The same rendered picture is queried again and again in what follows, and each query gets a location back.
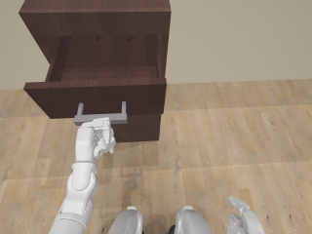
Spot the left robot hand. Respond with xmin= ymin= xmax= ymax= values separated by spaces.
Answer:
xmin=75 ymin=117 xmax=116 ymax=163

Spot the robot left shin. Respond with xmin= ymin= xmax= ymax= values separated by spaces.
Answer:
xmin=127 ymin=206 xmax=137 ymax=210

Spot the right robot hand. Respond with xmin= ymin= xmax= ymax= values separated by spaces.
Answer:
xmin=226 ymin=196 xmax=265 ymax=234

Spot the drawer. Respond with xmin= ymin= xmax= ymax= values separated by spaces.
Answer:
xmin=23 ymin=34 xmax=167 ymax=119

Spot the robot right thigh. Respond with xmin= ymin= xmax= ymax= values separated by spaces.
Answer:
xmin=175 ymin=209 xmax=214 ymax=234

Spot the cabinet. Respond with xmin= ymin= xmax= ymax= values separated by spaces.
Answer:
xmin=19 ymin=0 xmax=172 ymax=143

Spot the left robot forearm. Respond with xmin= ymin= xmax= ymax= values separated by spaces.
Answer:
xmin=49 ymin=161 xmax=99 ymax=234

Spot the handle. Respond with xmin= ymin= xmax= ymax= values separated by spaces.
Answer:
xmin=74 ymin=101 xmax=128 ymax=126

